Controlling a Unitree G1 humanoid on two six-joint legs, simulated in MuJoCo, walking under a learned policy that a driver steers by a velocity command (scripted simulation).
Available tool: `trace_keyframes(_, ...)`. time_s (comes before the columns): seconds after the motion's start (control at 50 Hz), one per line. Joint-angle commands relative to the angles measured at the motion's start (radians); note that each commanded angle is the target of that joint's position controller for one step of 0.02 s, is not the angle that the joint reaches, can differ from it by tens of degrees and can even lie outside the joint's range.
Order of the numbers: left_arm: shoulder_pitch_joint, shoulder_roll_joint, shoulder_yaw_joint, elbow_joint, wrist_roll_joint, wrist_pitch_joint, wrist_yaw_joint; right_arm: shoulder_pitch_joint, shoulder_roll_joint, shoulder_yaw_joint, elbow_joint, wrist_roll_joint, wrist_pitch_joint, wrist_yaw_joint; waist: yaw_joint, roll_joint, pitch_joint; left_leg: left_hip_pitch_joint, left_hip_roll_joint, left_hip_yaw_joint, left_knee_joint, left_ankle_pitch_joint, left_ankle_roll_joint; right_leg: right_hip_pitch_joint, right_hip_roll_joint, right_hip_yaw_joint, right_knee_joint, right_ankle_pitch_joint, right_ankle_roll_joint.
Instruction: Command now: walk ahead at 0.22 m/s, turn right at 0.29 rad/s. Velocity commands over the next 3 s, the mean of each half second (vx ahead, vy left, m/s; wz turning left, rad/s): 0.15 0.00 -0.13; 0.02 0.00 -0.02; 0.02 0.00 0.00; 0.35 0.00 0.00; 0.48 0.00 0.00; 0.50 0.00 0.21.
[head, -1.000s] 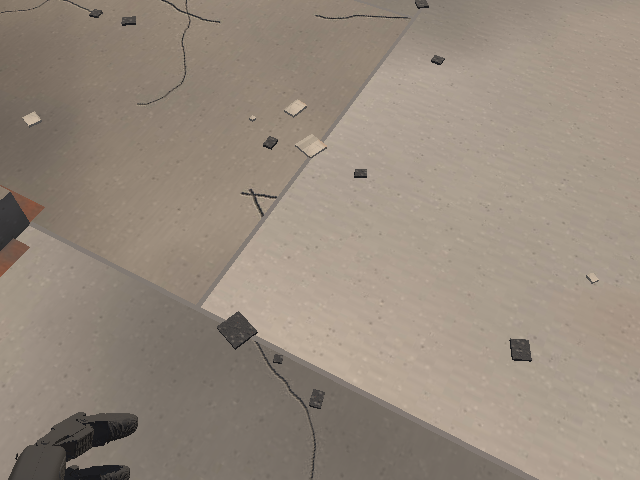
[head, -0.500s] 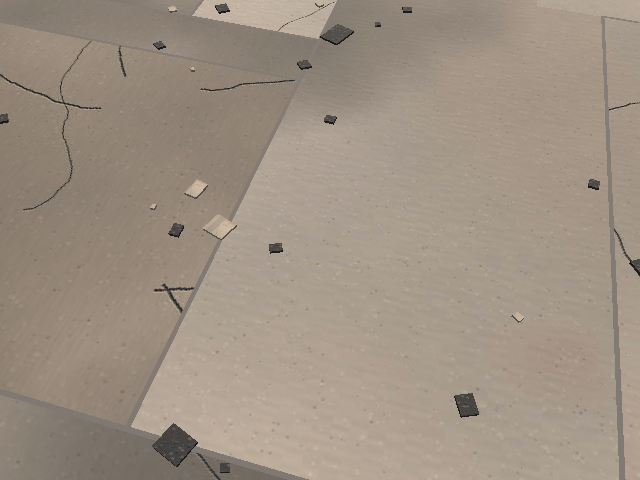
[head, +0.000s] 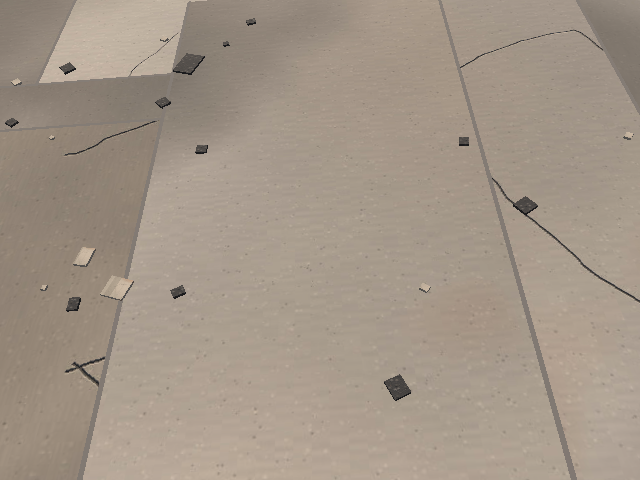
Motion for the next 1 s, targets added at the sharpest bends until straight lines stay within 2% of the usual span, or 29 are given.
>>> trace_keyframes(0.02, 0.017, 0.135, 0.028, -0.037, 0.011, -0.035, 0.012, -0.067, -0.082, -0.020, -0.079, 0.007, -0.045, 0.014, 0.027, -0.206, -0.028, -0.182, 0.021, -0.035, -0.059, 0.138, 0.005, 0.176, -0.233, 0.314, -0.295, -0.220, -0.159)
trace_keyframes(0.1, 0.039, 0.161, 0.033, -0.008, 0.009, -0.057, 0.012, -0.114, -0.044, -0.003, -0.077, 0.005, -0.068, 0.024, 0.048, -0.180, 0.010, -0.118, 0.013, -0.032, -0.293, 0.198, 0.006, 0.176, -0.229, 0.255, -0.301, -0.074, -0.154)
trace_keyframes(0.16, 0.050, 0.166, 0.032, 0.019, 0.012, -0.051, 0.007, -0.126, -0.023, 0.009, -0.077, 0.001, -0.074, 0.030, 0.056, -0.162, 0.025, -0.009, 0.001, -0.023, -0.406, 0.188, 0.003, 0.122, -0.222, 0.205, -0.261, 0.114, -0.163)
trace_keyframes(0.2, 0.060, 0.170, 0.031, 0.037, 0.009, -0.044, 0.000, -0.122, -0.026, 0.012, -0.080, 0.001, -0.074, 0.035, 0.055, -0.159, 0.013, 0.059, -0.008, -0.020, -0.439, 0.176, 0.009, 0.100, -0.228, 0.201, -0.221, 0.218, -0.168)
trace_keyframes(0.24, 0.046, 0.165, 0.028, 0.045, 0.002, -0.036, -0.004, -0.102, -0.038, 0.011, -0.081, 0.002, -0.074, 0.038, 0.036, -0.155, -0.010, 0.131, -0.020, -0.017, -0.480, 0.177, 0.029, 0.094, -0.233, 0.214, -0.171, 0.293, -0.156)
trace_keyframes(0.28, 0.019, 0.134, 0.016, 0.048, -0.004, -0.030, -0.002, -0.037, -0.040, 0.008, -0.061, -0.010, -0.075, 0.037, -0.012, -0.127, -0.045, 0.285, -0.034, -0.008, -0.617, 0.300, 0.060, 0.068, -0.196, 0.209, -0.099, 0.273, -0.108)
trace_keyframes(0.3, 0.042, 0.103, 0.005, 0.059, 0.008, -0.033, -0.001, -0.018, -0.063, 0.005, -0.064, -0.020, -0.077, 0.029, -0.018, -0.092, -0.069, 0.387, 0.017, -0.063, -0.659, 0.467, 0.078, 0.042, -0.151, 0.185, -0.049, 0.245, -0.060)
trace_keyframes(0.32, 0.083, 0.071, -0.005, 0.059, 0.038, -0.040, 0.002, 0.007, -0.129, -0.003, -0.080, -0.029, -0.075, 0.021, 0.004, 0.017, -0.143, 0.524, 0.141, -0.176, -0.610, 0.778, 0.123, -0.013, -0.072, 0.123, 0.070, 0.096, -0.001)
trace_keyframes(0.34, 0.166, 0.036, -0.013, 0.075, 0.028, -0.040, 0.014, 0.000, -0.110, 0.006, -0.067, -0.032, -0.064, 0.018, 0.039, 0.172, -0.209, 0.581, 0.231, -0.277, -0.606, 0.791, 0.251, -0.077, -0.024, 0.071, 0.137, -0.117, 0.064)
trace_keyframes(0.36, 0.134, 0.081, -0.007, 0.078, 0.025, -0.029, 0.022, -0.005, -0.034, 0.026, -0.066, -0.015, -0.055, 0.020, 0.012, 0.163, -0.199, 0.538, 0.247, -0.345, -0.656, 0.659, 0.294, -0.075, -0.043, 0.061, 0.166, -0.223, 0.100)
trace_keyframes(0.38, 0.094, 0.100, 0.002, 0.072, 0.015, -0.017, 0.027, -0.017, -0.014, 0.038, -0.059, -0.014, -0.050, 0.024, 0.006, 0.142, -0.160, 0.509, 0.234, -0.350, -0.678, 0.552, 0.288, -0.100, -0.049, 0.059, 0.182, -0.246, 0.110)
trace_keyframes(0.4, 0.081, 0.094, 0.004, 0.080, 0.013, -0.003, 0.031, -0.028, -0.026, 0.038, -0.056, -0.018, -0.047, 0.027, 0.008, 0.118, -0.141, 0.485, 0.221, -0.345, -0.691, 0.475, 0.274, -0.107, -0.053, 0.056, 0.189, -0.254, 0.117)
trace_keyframes(0.44, 0.085, 0.082, 0.004, 0.092, 0.017, 0.014, 0.031, -0.090, -0.049, 0.038, -0.062, -0.017, -0.046, 0.027, 0.033, 0.090, -0.105, 0.385, 0.197, -0.298, -0.708, 0.385, 0.240, -0.036, -0.072, 0.055, 0.109, -0.153, 0.120)
trace_keyframes(0.46, 0.107, 0.066, 0.000, 0.108, 0.017, 0.015, 0.029, -0.131, -0.044, 0.041, -0.069, -0.018, -0.043, 0.026, 0.056, 0.078, -0.099, 0.323, 0.155, -0.243, -0.705, 0.336, 0.208, 0.047, -0.070, 0.044, 0.020, -0.042, 0.114)
trace_keyframes(0.48, 0.103, 0.067, -0.002, 0.116, 0.024, 0.014, 0.026, -0.134, -0.034, 0.045, -0.067, -0.016, -0.042, 0.027, 0.053, 0.062, -0.096, 0.289, 0.111, -0.194, -0.699, 0.261, 0.171, 0.101, -0.070, 0.046, -0.032, 0.066, 0.109)
trace_keyframes(0.5, 0.077, 0.087, -0.001, 0.108, 0.029, 0.014, 0.025, -0.117, -0.027, 0.048, -0.058, -0.017, -0.044, 0.028, 0.033, 0.038, -0.078, 0.266, 0.075, -0.158, -0.691, 0.177, 0.136, 0.113, -0.082, 0.062, -0.049, 0.117, 0.099)
trace_keyframes(0.52, 0.072, 0.126, 0.011, 0.126, 0.016, 0.014, 0.024, -0.113, -0.029, 0.048, -0.066, -0.017, -0.046, 0.031, 0.002, -0.046, -0.037, 0.292, 0.028, -0.106, -0.686, 0.137, 0.116, 0.046, -0.068, 0.055, -0.014, 0.079, 0.078)
trace_keyframes(0.54, 0.050, 0.108, 0.008, 0.124, 0.011, 0.011, 0.025, -0.112, -0.030, 0.051, -0.058, -0.021, -0.050, 0.033, 0.006, -0.054, -0.034, 0.307, 0.022, -0.105, -0.662, 0.187, 0.109, 0.047, -0.068, 0.054, -0.017, 0.095, 0.067)
trace_keyframes(0.56, 0.044, 0.097, 0.006, 0.128, 0.015, 0.008, 0.028, -0.107, -0.027, 0.052, -0.052, -0.017, -0.055, 0.034, 0.006, -0.059, -0.044, 0.323, 0.019, -0.097, -0.640, 0.277, 0.115, 0.064, -0.077, 0.062, -0.025, 0.138, 0.069)
trace_keyframes(0.6, 0.042, 0.105, 0.010, 0.141, 0.017, 0.001, 0.032, -0.087, -0.024, 0.051, -0.036, -0.008, -0.058, 0.033, 0.003, -0.072, -0.078, 0.369, 0.017, -0.082, -0.593, 0.476, 0.128, 0.090, -0.081, 0.067, -0.029, 0.227, 0.076)
trace_keyframes(0.64, 0.050, 0.101, 0.010, 0.158, 0.014, 0.001, 0.034, -0.077, -0.021, 0.050, -0.022, -0.005, -0.055, 0.033, 0.002, -0.072, -0.099, 0.394, 0.017, -0.077, -0.578, 0.548, 0.136, 0.108, -0.079, 0.061, -0.023, 0.260, 0.080)
trace_keyframes(0.78, 0.033, 0.102, 0.014, 0.201, 0.012, 0.020, 0.042, -0.088, -0.021, 0.048, 0.027, -0.007, -0.038, 0.036, 0.004, -0.048, -0.055, 0.367, 0.008, -0.072, -0.599, 0.457, 0.128, 0.118, -0.073, 0.052, -0.039, 0.204, 0.079)
trace_keyframes(1.0, 0.027, 0.088, 0.011, 0.299, 0.010, 0.008, 0.047, -0.081, -0.037, 0.045, 0.125, -0.006, -0.028, 0.013, -0.002, -0.041, -0.016, 0.366, 0.000, -0.078, -0.630, 0.317, 0.117, 0.090, -0.065, 0.033, -0.068, 0.126, 0.081)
